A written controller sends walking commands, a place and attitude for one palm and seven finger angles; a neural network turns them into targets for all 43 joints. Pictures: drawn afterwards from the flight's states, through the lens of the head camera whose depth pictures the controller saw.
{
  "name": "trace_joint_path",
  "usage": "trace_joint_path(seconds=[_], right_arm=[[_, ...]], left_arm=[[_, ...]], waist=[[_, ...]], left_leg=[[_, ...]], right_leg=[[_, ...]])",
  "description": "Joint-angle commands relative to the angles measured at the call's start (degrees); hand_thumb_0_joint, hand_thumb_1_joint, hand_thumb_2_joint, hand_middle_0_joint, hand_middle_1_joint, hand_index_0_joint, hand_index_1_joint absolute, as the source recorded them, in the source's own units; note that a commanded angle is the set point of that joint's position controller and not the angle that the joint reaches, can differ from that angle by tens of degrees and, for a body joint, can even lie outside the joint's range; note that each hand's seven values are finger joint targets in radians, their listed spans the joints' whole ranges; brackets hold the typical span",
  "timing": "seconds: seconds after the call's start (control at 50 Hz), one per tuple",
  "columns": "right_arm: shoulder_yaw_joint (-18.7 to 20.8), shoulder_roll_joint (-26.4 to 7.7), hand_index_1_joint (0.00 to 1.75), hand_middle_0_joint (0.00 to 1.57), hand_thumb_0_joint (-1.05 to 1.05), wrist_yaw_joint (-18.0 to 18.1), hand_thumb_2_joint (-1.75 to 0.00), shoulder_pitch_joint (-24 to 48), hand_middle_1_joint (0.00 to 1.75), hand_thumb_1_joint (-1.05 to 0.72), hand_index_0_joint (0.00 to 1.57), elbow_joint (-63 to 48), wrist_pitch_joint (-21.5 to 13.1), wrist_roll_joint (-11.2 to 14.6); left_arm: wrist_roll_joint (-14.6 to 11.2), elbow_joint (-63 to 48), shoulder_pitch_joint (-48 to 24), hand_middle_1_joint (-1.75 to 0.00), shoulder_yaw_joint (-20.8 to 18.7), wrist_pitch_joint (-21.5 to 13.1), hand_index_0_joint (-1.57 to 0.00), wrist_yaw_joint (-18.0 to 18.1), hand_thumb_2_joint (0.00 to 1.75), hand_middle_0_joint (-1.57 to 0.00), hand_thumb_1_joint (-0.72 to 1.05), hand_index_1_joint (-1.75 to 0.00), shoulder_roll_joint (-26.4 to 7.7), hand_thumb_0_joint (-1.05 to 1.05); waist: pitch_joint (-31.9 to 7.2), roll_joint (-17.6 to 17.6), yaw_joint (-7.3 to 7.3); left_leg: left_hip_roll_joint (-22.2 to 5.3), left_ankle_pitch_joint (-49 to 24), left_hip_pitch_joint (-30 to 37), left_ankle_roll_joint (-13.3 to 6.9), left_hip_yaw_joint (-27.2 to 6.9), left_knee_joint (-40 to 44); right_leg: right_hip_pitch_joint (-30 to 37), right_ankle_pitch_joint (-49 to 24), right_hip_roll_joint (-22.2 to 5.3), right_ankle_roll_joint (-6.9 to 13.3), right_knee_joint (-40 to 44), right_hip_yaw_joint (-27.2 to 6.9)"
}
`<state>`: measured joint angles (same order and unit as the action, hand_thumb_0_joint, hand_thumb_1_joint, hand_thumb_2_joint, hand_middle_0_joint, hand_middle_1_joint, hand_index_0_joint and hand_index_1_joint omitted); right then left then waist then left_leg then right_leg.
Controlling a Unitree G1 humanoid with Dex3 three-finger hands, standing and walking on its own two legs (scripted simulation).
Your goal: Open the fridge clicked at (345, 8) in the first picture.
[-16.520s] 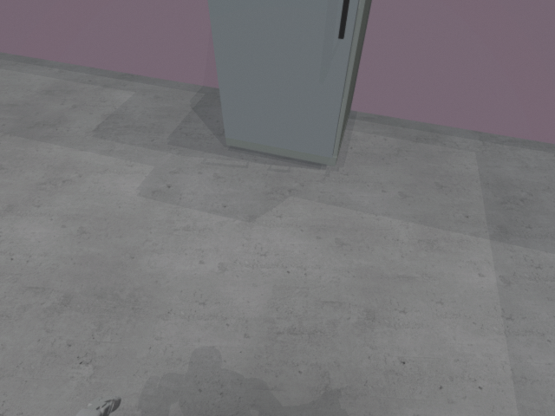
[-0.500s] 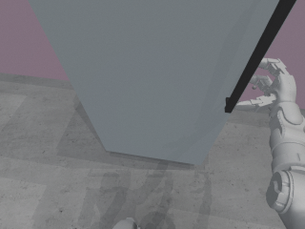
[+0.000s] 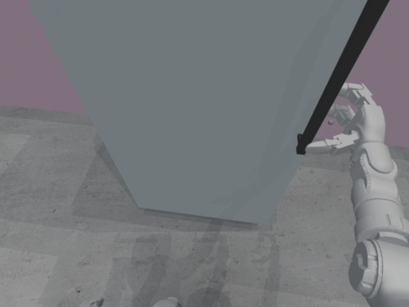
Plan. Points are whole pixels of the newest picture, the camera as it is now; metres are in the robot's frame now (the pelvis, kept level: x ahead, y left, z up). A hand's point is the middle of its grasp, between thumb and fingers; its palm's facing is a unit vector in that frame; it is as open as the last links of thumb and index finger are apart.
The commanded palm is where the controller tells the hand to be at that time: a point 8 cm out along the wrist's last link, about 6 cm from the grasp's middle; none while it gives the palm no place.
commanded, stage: slide the fingers in behind the handle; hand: right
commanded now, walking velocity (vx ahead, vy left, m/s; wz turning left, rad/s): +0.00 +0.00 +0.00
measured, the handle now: (337, 69) +0.52 -0.16 +0.20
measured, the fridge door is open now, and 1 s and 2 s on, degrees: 0 0 0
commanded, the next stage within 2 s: grip the handle and tug to test in 0.94 s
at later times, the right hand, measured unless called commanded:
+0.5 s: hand (313, 119) +0.46 -0.14 +0.12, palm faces +0.01 +1.00 +0.00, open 14.0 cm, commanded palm +0.43 -0.19 +0.12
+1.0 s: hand (317, 119) +0.46 -0.15 +0.12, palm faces +0.02 +1.00 +0.00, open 14.0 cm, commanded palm +0.43 -0.20 +0.12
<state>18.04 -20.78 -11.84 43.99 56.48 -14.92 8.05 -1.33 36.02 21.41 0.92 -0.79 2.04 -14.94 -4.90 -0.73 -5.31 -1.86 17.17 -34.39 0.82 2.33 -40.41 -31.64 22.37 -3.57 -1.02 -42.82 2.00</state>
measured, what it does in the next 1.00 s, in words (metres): stands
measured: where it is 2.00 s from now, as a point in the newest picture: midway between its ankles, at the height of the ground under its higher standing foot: outside the picture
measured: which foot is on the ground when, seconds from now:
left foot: down 0.00-1.00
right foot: down 0.00-1.00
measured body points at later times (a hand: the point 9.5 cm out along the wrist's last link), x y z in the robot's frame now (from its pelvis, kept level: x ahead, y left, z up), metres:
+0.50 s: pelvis +0.00 +0.00 +0.00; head +0.05 +0.01 +0.45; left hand +0.04 +0.26 -0.12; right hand +0.46 -0.19 +0.12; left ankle +0.02 +0.13 -0.71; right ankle -0.02 -0.13 -0.71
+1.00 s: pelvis -0.01 +0.01 +0.00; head +0.05 +0.01 +0.45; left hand +0.04 +0.27 -0.12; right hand +0.46 -0.20 +0.12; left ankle +0.02 +0.13 -0.71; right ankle -0.02 -0.13 -0.71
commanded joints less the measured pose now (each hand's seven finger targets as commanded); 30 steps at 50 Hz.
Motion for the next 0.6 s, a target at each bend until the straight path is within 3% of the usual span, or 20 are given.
trace_joint_path(seconds=[0.0, 0.08, 0.14, 0.16, 0.18, 0.24, 0.28, 0.34, 0.36, 0.42, 0.48, 0.56, 0.58], right_arm=[[-1.42, -9.38, 1.20, 0.30, 0.00, -0.11, -0.30, 27.11, 1.20, 0.50, 0.30, -13.81, -3.33, 0.79], [-1.81, -8.22, 1.20, 0.30, 0.00, 1.08, -0.30, 28.54, 1.20, 0.50, 0.30, -15.66, -3.38, 1.26], [-2.06, -7.27, 1.20, 0.30, 0.00, 2.19, -0.30, 29.97, 1.20, 0.50, 0.30, -11.96, -2.85, 1.17], [-1.11, -8.67, 1.20, 0.30, 0.00, 2.75, -0.30, 30.37, 1.20, 0.50, 0.30, -11.20, -3.08, 0.80], [-0.15, -9.89, 1.20, 0.30, 0.00, 3.20, -0.30, 30.19, 1.20, 0.50, 0.30, -10.80, -3.30, 0.21], [-1.28, -8.56, 1.20, 0.30, 0.00, 4.29, -0.30, 30.98, 1.20, 0.50, 0.30, -11.25, -4.08, -1.13], [-0.17, -9.91, 1.20, 0.30, 0.00, 4.78, -0.30, 30.55, 1.20, 0.50, 0.30, -10.65, -4.85, -1.42], [-0.87, -8.70, 1.20, 0.30, 0.00, 4.75, -0.30, 31.01, 1.20, 0.50, 0.30, -10.79, -5.19, -1.14], [-1.11, -8.12, 1.20, 0.30, 0.00, 4.73, -0.30, 30.66, 1.20, 0.50, 0.30, -11.68, -5.49, -0.89], [0.11, -8.89, 1.20, 0.30, 0.00, 4.67, -0.30, 28.71, 1.20, 0.50, 0.30, -13.58, -5.28, -0.50], [-1.84, -6.65, 1.20, 0.30, 0.00, 4.56, -0.30, 28.37, 1.20, 0.50, 0.30, -13.82, -5.02, -0.39], [-0.03, -9.69, 1.20, 0.30, 0.00, 4.83, -0.30, 29.24, 1.20, 0.50, 0.30, -11.17, -4.25, -0.83], [-1.30, -8.18, 1.20, 0.30, 0.00, 4.71, -0.30, 29.16, 1.20, 0.50, 0.30, -10.37, -4.07, -0.99]], left_arm=[[-0.22, -5.13, 3.71, -0.30, -3.12, -1.40, -0.20, 0.82, 0.90, -0.20, 0.90, -0.30, -8.26, 0.00], [-0.20, -4.74, 3.81, -0.30, -3.28, -1.71, -0.20, 0.89, 0.90, -0.20, 0.90, -0.30, -8.22, 0.00], [0.01, -3.92, 3.82, -0.30, -2.99, -1.83, -0.20, 0.87, 0.90, -0.20, 0.90, -0.30, -8.16, 0.00], [0.16, -3.56, 4.17, -0.30, -3.06, -1.79, -0.20, 0.98, 0.90, -0.20, 0.90, -0.30, -8.40, 0.00], [0.12, -3.81, 3.93, -0.30, -2.97, -1.80, -0.20, 0.98, 0.90, -0.20, 0.90, -0.30, -8.40, 0.00], [0.47, -3.97, 3.80, -0.30, -2.84, -2.15, -0.20, 0.63, 0.90, -0.20, 0.90, -0.30, -7.91, 0.00], [0.53, -3.81, 4.09, -0.30, -2.84, -2.08, -0.20, 0.49, 0.90, -0.20, 0.90, -0.30, -8.00, 0.00], [0.49, -4.00, 3.96, -0.30, -3.02, -2.18, -0.20, 0.38, 0.90, -0.20, 0.90, -0.30, -7.96, 0.00], [0.61, -4.16, 4.38, -0.30, -3.15, -2.22, -0.20, 0.31, 0.90, -0.20, 0.90, -0.30, -8.03, 0.00], [0.44, -4.49, 4.02, -0.30, -3.36, -2.17, -0.20, 0.27, 0.90, -0.20, 0.90, -0.30, -7.99, 0.00], [0.25, -4.30, 3.88, -0.30, -3.40, -2.13, -0.20, 0.24, 0.90, -0.20, 0.90, -0.30, -7.77, 0.00], [0.23, -3.73, 4.13, -0.30, -3.34, -1.64, -0.20, 0.66, 0.90, -0.20, 0.90, -0.30, -8.28, 0.00], [0.03, -3.93, 3.63, -0.30, -3.12, -1.71, -0.20, 0.68, 0.90, -0.20, 0.90, -0.30, -7.97, 0.00]], waist=[[-19.29, -3.89, -0.64], [-20.83, -2.59, -0.79], [-17.98, -0.05, -1.33], [-17.44, 1.58, -1.49], [-18.34, 1.14, -0.80], [-19.88, -2.25, -0.39], [-21.27, -1.43, -0.31], [-21.38, -0.98, -0.59], [-22.76, 0.78, -0.50], [-24.47, -0.57, 0.30], [-21.63, 0.53, -0.43], [-17.90, 1.80, -0.72], [-16.92, 0.17, -0.75]], left_leg=[[2.70, -19.63, 13.40, -1.93, 0.06, 2.67], [2.86, -19.11, 12.66, -1.98, 0.39, 2.63], [2.84, -16.59, 11.93, -1.77, 0.59, 3.06], [2.75, -16.03, 12.19, -1.74, 0.57, 3.19], [2.60, -15.65, 12.83, -1.71, 0.24, 2.93], [2.48, -15.75, 12.05, -1.94, 0.19, 2.36], [2.52, -16.86, 13.04, -1.94, 0.01, 2.09], [2.62, -17.34, 13.55, -1.79, -0.14, 2.24], [2.74, -18.42, 14.93, -1.85, -0.02, 1.99], [2.74, -20.85, 16.44, -1.80, -0.38, 2.10], [2.85, -20.04, 15.56, -1.64, -0.21, 2.77], [2.57, -15.96, 15.11, -1.52, -0.52, 3.93], [2.55, -15.16, 14.03, -1.62, -0.51, 3.96]], right_leg=[[7.62, -17.80, 2.96, 1.73, 5.15, -0.40], [9.81, -19.05, 2.71, 1.60, 5.05, -1.19], [7.51, -15.47, 2.96, 1.60, 5.53, -1.34], [6.82, -14.93, 2.94, 1.81, 5.52, -1.46], [6.10, -14.17, 3.08, 1.74, 5.83, -1.33], [7.23, -14.94, 3.32, 1.51, 5.54, -1.20], [7.17, -15.85, 3.22, 1.55, 5.27, -1.20], [6.85, -15.29, 3.22, 1.54, 5.24, -0.73], [7.09, -16.40, 3.27, 1.67, 5.08, -0.89], [7.71, -17.88, 3.32, 1.69, 5.05, -0.11], [7.05, -16.71, 3.13, 1.83, 5.39, -0.08], [4.58, -12.29, 3.36, 2.03, 6.23, -0.11], [4.59, -11.64, 3.42, 1.96, 6.53, -0.06]])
